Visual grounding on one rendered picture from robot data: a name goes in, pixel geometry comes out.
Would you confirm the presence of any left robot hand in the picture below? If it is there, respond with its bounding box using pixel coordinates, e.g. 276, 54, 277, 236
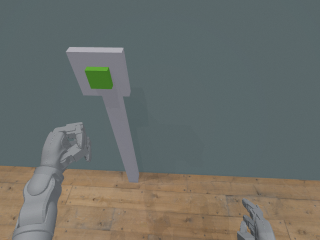
40, 122, 92, 174

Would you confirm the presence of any button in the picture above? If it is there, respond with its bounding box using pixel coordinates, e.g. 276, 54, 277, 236
84, 66, 113, 89

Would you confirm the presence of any left robot forearm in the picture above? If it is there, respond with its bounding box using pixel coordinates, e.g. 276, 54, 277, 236
12, 165, 64, 240

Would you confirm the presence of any right robot hand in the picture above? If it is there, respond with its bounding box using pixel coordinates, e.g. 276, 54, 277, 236
237, 198, 276, 240

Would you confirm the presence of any panel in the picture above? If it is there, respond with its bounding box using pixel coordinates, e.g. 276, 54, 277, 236
66, 47, 139, 183

